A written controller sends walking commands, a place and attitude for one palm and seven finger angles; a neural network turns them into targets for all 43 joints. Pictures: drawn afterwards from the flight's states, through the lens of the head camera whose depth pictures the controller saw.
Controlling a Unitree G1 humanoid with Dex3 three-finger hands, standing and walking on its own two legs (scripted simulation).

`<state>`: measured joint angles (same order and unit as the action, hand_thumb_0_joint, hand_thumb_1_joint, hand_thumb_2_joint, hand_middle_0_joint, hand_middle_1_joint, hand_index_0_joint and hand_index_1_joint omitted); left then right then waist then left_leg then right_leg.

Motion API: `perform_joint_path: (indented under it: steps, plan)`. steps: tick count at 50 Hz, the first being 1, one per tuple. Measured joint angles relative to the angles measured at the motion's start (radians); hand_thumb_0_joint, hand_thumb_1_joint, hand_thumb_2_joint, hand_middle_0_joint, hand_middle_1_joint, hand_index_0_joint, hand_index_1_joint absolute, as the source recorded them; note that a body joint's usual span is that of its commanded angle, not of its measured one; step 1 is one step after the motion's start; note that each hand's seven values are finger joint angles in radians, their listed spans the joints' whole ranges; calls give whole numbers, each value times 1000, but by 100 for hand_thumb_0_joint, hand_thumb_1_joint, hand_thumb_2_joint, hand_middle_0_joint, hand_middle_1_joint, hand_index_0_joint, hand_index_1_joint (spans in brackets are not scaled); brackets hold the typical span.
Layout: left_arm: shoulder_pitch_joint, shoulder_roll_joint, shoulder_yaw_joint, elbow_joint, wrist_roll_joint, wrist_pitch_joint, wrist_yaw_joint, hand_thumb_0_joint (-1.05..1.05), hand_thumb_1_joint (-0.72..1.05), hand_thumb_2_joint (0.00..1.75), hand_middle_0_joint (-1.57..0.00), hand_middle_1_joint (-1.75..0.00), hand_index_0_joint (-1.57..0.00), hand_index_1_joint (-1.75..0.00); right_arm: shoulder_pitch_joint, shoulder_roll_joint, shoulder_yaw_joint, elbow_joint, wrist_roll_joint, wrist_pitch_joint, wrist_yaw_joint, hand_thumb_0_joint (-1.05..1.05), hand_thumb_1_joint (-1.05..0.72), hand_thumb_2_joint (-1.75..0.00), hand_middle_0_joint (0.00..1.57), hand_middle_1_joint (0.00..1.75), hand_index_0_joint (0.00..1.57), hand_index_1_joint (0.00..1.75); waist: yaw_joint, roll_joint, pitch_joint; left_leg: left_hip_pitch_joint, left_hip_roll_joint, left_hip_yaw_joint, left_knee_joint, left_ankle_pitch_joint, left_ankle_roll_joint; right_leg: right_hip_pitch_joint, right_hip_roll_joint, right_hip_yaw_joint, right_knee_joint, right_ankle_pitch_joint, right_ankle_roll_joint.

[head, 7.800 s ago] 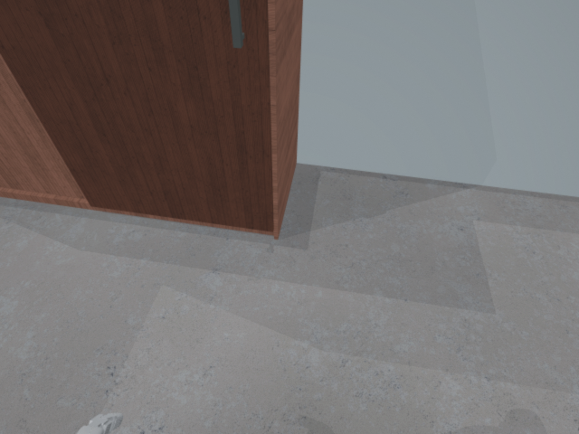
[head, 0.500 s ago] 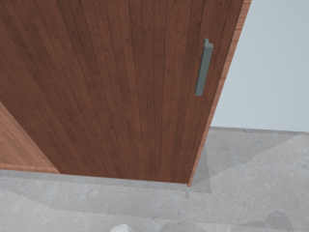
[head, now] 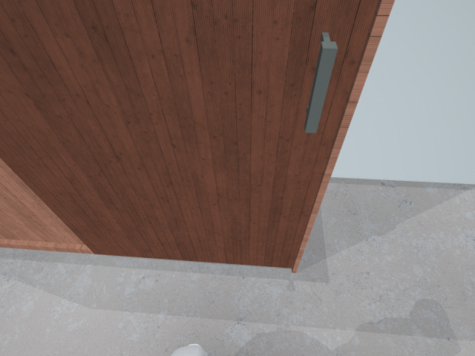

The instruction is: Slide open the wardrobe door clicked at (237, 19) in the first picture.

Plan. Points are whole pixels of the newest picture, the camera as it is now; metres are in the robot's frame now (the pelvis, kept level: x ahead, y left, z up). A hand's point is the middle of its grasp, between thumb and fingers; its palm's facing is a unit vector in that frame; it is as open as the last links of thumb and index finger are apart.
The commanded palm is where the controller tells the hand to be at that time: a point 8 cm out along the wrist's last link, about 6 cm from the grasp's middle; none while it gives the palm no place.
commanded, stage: come to a stop and stand still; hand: right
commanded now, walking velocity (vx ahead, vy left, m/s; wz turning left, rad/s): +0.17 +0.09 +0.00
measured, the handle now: (317, 85) +0.52 -0.11 +0.18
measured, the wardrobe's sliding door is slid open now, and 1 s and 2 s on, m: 0.00 0.00 0.00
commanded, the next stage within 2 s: look again from close up in 1.08 s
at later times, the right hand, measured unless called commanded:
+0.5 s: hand out of the picture -0.02 -0.15 -0.16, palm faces -0.01 +0.98 -0.20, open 7.3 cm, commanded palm none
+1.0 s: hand out of the picture +0.00 -0.13 -0.16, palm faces +0.00 +0.98 -0.21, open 7.3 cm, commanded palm none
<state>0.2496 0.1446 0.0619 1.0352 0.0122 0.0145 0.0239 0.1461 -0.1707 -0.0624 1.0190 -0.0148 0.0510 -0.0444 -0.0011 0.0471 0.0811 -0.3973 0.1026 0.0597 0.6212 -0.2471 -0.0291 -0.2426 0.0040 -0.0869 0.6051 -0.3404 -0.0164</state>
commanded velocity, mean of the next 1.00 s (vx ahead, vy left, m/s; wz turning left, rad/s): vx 0.01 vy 0.02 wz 0.00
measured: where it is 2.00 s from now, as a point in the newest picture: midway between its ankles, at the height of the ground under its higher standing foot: outside the picture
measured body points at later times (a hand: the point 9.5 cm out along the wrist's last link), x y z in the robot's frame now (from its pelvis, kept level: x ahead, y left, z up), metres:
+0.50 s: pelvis -0.01 +0.01 +0.01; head -0.01 +0.03 +0.46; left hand -0.01 +0.24 -0.16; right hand -0.02 -0.20 -0.14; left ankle -0.03 +0.13 -0.73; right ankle -0.01 -0.10 -0.73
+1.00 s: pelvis -0.01 +0.04 +0.01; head +0.00 +0.06 +0.46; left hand -0.02 +0.26 -0.15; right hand +0.00 -0.18 -0.14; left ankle -0.03 +0.13 -0.73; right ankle -0.01 -0.10 -0.73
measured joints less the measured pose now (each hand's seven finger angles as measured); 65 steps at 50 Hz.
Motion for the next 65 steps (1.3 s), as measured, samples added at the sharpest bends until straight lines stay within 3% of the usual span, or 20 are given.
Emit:
perform_joint_path:
  steps: [2, 7, 12, 16, 20, 27, 46, 65]
  plan:
    - [4, -3, -8, -6, 7, -9, 5, 1, 91, 90, -20, -30, -20, -30, 25, -11, -1, 19, -2, 17, 4, -1, -92, -89, 20, 30, 21, 30, 2, 2, -23, -9, -27, -37, 81, -102, 3, 19, 1, -5, -37, 16, -23]
    - [7, -11, -27, 16, 9, -20, 20, 1, 92, 90, -20, -30, -20, -30, 86, -24, 5, 55, -3, 4, 18, 0, -91, -89, 20, 30, 20, 30, -11, -6, -60, 33, -59, -58, 183, -117, -6, 80, 5, -4, -173, 88, -35]
    - [-3, -3, -27, 35, 8, -24, 20, 1, 93, 90, -21, -30, -20, -30, 124, -13, 22, 89, 2, -1, 22, 0, -91, -89, 20, 30, 20, 30, -5, -17, -57, 134, -54, -35, 59, -149, -12, 96, 6, -12, -213, 113, -35]
    - [-4, -3, -28, 56, 0, -25, 17, 1, 92, 90, -21, -30, -20, -30, 135, -1, 35, 108, 6, -18, 19, 0, -91, -89, 20, 30, 20, 30, -3, -10, -47, 228, -43, -29, -146, -24, -1, 72, 11, -27, -169, 96, -21]
    - [1, 27, -40, 39, -3, -15, -2, 1, 92, 90, -21, -30, -20, -30, 148, 38, 70, 105, 2, -55, -2, 0, -91, -89, 20, 30, 20, 30, 9, -72, -37, 208, -85, -15, -138, -29, 22, 20, -35, -14, -87, 63, -6]
    - [55, 28, -56, 23, 1, -21, -9, 1, 91, 90, -20, -30, -20, -30, 166, 56, 85, 92, 2, -67, 6, 0, -91, -89, 20, 30, 21, 30, 17, -96, -62, 194, -86, -12, -84, -60, 39, 24, -37, -10, -74, 57, 8]
    - [68, 1, -73, 86, 1, -27, -4, 1, 91, 90, -20, -30, -20, -30, 148, 29, 74, 80, 9, -78, 5, 0, -92, -89, 20, 30, 20, 30, 9, -74, -57, 215, -109, -1, -126, -49, 72, 59, -55, 0, -151, 94, 44]
    - [0, 17, -68, 81, -1, -32, 5, 1, 91, 90, -20, -30, -20, -30, 138, 15, 71, 92, 6, -72, 12, 0, -91, -89, 20, 30, 21, 30, -7, -44, -49, 241, -116, 1, -161, -42, 71, 76, -61, 1, -167, 90, 46]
